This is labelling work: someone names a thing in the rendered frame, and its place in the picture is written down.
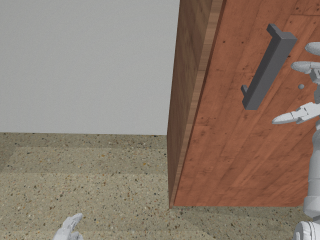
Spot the handle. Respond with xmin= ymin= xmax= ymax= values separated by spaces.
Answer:
xmin=240 ymin=23 xmax=298 ymax=110

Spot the right robot forearm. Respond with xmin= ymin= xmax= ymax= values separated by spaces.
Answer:
xmin=303 ymin=119 xmax=320 ymax=225

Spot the left robot hand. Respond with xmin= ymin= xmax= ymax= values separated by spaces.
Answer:
xmin=52 ymin=213 xmax=84 ymax=240

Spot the right robot hand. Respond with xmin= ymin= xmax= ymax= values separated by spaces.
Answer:
xmin=272 ymin=42 xmax=320 ymax=124

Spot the wardrobe door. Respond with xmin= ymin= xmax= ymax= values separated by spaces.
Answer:
xmin=173 ymin=0 xmax=320 ymax=207

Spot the right robot upper arm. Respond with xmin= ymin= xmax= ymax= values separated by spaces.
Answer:
xmin=292 ymin=221 xmax=320 ymax=240

